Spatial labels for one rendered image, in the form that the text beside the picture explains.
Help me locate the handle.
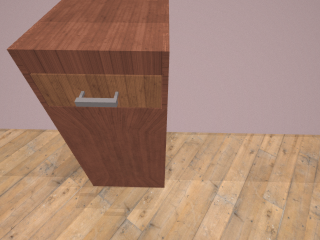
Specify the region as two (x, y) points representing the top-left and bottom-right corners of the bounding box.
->
(74, 91), (119, 108)

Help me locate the drawer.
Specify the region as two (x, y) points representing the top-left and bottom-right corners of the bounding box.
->
(30, 73), (162, 108)

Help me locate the cabinet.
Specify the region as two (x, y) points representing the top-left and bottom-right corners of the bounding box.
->
(7, 0), (170, 188)

